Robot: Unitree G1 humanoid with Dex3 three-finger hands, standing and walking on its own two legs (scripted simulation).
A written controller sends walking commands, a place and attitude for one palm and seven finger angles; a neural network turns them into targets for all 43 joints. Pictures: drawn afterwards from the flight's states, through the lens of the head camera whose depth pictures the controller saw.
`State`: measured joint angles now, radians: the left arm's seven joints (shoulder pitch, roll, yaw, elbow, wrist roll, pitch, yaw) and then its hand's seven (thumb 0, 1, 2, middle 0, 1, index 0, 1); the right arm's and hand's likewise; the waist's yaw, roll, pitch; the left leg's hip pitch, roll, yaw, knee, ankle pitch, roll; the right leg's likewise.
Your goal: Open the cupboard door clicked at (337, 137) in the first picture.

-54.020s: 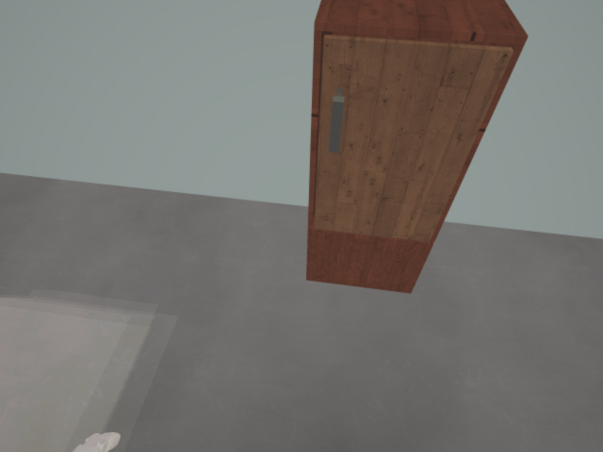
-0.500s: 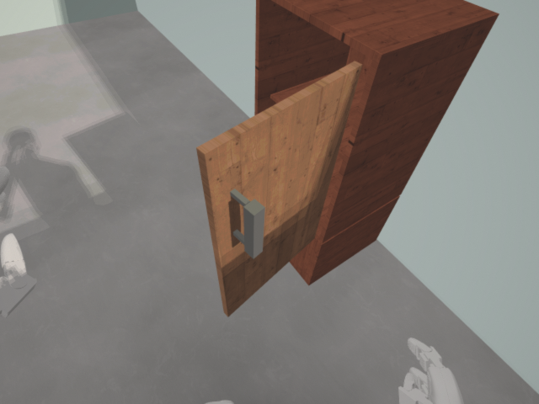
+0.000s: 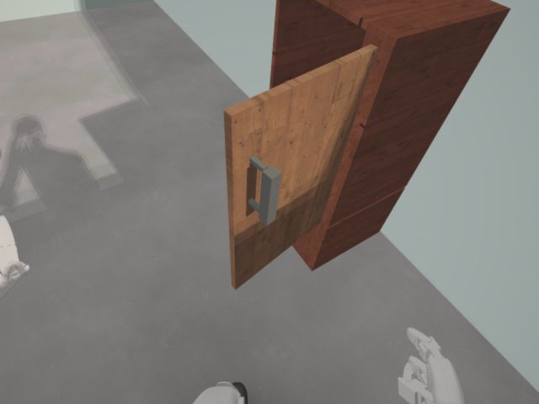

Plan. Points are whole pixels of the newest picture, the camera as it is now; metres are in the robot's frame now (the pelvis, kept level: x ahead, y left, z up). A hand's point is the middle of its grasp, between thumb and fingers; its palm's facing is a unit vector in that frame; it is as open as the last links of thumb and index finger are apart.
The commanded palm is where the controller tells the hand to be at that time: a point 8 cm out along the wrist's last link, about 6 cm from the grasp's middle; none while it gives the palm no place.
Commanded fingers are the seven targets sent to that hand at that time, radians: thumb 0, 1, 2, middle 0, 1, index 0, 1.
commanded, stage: step back with the hand held close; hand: left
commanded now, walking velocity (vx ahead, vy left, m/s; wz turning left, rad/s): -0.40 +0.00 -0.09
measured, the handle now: (261, 190) +0.47 +0.04 +0.02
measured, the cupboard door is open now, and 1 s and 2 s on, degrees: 100 100 100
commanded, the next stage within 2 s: stop stepping back and stand still in 0.40 s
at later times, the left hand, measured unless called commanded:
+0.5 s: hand (13, 400) +0.11 +0.21 +0.18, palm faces +0.20 -0.84 -0.50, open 7.4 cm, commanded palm +0.05 +0.27 +0.19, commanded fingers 0.00 0.90 0.90 -0.20 -0.30 -0.20 -0.30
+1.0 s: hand out of the picture +0.00 +0.24 +0.19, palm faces +0.37 -0.79 -0.49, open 7.4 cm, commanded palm -0.06 +0.28 +0.19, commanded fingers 0.00 0.90 0.90 -0.20 -0.30 -0.20 -0.30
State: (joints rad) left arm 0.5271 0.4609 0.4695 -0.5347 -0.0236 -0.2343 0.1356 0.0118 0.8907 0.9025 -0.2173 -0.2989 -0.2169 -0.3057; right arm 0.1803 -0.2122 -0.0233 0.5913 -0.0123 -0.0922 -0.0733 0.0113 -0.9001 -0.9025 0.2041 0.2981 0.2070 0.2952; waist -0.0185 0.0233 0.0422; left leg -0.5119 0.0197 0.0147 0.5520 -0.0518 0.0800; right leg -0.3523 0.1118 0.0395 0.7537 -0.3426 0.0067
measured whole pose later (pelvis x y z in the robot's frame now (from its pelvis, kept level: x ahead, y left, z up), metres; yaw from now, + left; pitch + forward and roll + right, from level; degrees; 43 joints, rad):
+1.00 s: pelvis -0.22 +0.00 +0.01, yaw -5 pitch -1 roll +0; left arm 0.55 0.43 0.43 -0.47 -0.01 -0.21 0.17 0.01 0.89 0.90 -0.21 -0.30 -0.21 -0.31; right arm 0.28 -0.16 0.03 0.67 -0.01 -0.14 -0.06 0.01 -0.90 -0.90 0.20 0.30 0.21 0.30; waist -0.03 -0.01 -0.02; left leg -0.27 0.02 0.02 0.56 -0.27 0.00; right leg -0.24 0.03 -0.07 0.52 -0.27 -0.04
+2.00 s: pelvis -0.22 +0.00 +0.02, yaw -3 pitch -2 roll +0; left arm 0.31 0.17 0.00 1.16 0.01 0.01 0.03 0.00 0.92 0.90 -0.20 -0.30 -0.20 -0.30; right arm 0.30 -0.14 0.01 1.16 -0.02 0.02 -0.02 0.00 -0.91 -0.90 0.20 0.30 0.20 0.29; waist -0.01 0.03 0.07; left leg -0.20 0.00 0.03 0.41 -0.18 0.01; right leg -0.16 0.01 -0.08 0.41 -0.23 -0.04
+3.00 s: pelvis -0.20 -0.01 +0.02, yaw -4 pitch -1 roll +0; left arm 0.23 0.18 0.01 1.14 0.01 -0.01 0.03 0.00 0.91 0.90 -0.20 -0.30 -0.20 -0.30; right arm 0.22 -0.19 -0.01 1.15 -0.02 0.01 -0.03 0.00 -0.91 -0.90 0.20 0.30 0.20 0.29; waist -0.01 0.02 0.06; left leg -0.16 0.02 0.02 0.38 -0.19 -0.02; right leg -0.12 0.03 -0.08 0.39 -0.24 -0.06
